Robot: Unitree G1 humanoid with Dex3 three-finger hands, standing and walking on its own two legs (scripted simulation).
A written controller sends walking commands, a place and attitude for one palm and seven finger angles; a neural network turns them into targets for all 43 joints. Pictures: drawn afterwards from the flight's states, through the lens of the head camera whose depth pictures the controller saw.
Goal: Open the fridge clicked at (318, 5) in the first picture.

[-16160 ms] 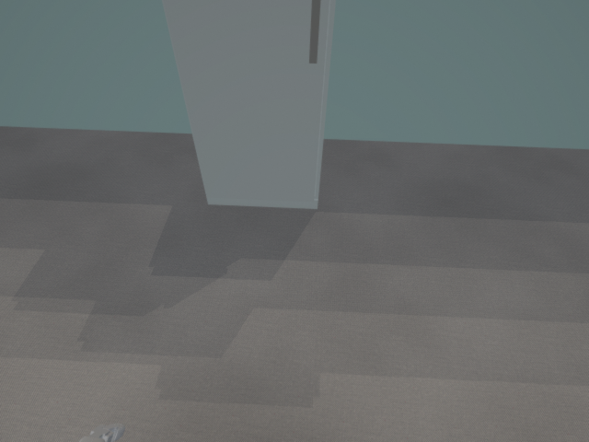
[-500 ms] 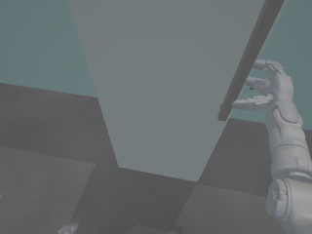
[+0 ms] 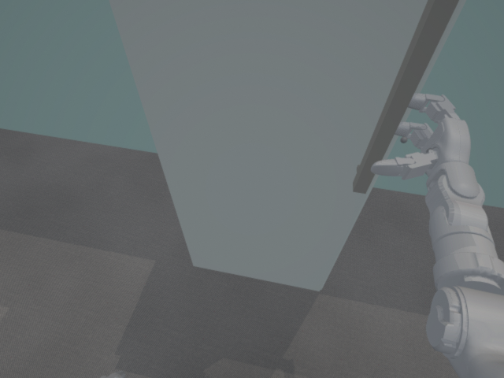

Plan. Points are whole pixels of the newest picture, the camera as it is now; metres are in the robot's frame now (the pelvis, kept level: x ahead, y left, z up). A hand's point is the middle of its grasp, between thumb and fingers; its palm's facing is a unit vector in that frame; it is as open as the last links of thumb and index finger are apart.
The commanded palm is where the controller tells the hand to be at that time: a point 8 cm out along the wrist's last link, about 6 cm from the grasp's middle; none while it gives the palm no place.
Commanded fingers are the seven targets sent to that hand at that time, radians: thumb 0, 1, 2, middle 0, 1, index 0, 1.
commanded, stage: slide the fingers in behind the handle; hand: right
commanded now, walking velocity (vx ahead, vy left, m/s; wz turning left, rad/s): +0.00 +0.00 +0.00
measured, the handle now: (401, 80) +0.51 -0.15 +0.23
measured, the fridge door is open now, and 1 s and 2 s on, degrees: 0 0 0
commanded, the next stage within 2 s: grip the handle and tug to test in 1.46 s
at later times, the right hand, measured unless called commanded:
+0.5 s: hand (389, 139) +0.46 -0.15 +0.16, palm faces +0.08 +1.00 +0.03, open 14.0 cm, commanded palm +0.43 -0.20 +0.16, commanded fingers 0.00 0.50 -0.30 0.30 1.20 0.30 1.20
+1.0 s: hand (376, 139) +0.45 -0.13 +0.16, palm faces +0.07 +1.00 +0.03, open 14.0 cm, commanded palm +0.42 -0.18 +0.16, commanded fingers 0.00 0.50 -0.30 0.30 1.20 0.30 1.20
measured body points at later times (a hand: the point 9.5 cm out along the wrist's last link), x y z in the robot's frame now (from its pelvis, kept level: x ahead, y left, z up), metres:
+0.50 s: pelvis +0.01 +0.00 +0.00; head +0.03 +0.01 +0.45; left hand +0.11 +0.26 -0.11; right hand +0.45 -0.20 +0.16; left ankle -0.01 +0.12 -0.73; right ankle +0.02 -0.11 -0.73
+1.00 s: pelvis +0.01 +0.01 +0.01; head +0.02 +0.02 +0.45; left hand +0.10 +0.27 -0.11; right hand +0.44 -0.18 +0.16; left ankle -0.01 +0.12 -0.73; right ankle +0.02 -0.11 -0.73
